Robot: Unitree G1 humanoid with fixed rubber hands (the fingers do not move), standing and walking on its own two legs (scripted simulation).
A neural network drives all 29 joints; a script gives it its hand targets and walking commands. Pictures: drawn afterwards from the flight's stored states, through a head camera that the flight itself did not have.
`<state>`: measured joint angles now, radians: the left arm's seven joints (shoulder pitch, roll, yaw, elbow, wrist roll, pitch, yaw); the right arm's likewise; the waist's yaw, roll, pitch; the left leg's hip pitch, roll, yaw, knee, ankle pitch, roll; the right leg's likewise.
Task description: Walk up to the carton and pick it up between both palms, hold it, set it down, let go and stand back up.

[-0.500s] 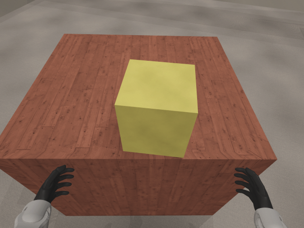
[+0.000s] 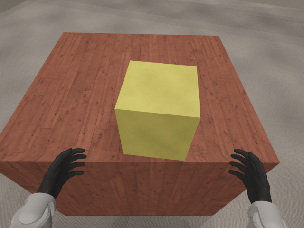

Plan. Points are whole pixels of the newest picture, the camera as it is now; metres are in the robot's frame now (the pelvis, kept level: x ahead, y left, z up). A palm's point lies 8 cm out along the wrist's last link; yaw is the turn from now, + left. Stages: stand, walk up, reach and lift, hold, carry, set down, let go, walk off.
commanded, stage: reach and lift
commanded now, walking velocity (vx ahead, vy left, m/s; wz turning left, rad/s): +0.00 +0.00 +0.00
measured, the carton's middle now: (158, 112) +0.41 -0.01 +0.06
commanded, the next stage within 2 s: none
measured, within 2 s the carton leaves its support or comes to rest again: neither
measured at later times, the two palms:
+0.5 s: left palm (60, 150) +0.26 +0.21 +0.11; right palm (246, 158) +0.24 -0.20 +0.10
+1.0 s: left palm (65, 112) +0.33 +0.21 +0.15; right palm (238, 124) +0.32 -0.19 +0.13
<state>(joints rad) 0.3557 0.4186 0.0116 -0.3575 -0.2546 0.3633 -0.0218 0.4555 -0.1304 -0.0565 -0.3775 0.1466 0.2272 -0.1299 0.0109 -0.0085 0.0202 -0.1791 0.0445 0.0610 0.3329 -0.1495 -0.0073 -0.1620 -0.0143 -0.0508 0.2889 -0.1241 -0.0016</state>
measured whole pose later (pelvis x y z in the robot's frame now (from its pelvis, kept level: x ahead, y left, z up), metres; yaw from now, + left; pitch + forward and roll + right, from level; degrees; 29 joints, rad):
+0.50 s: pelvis +0.01 +0.00 +0.00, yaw +0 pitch +1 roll -1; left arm 0.11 0.42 0.01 -0.34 -0.27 0.50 -0.04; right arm 0.23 -0.12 -0.05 -0.41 0.20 0.40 -0.19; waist 0.01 -0.01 -0.02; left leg -0.18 0.04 0.06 0.33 -0.16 -0.01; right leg -0.16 -0.01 -0.05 0.28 -0.14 0.00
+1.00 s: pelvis +0.02 +0.00 +0.00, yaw +0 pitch +1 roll -1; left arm -0.26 0.42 0.03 -0.20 -0.26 0.67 -0.06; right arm -0.13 -0.20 -0.05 -0.19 0.27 0.48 -0.23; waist 0.01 -0.01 -0.01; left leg -0.18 0.04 0.06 0.32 -0.17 -0.01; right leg -0.16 -0.01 -0.05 0.28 -0.14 0.00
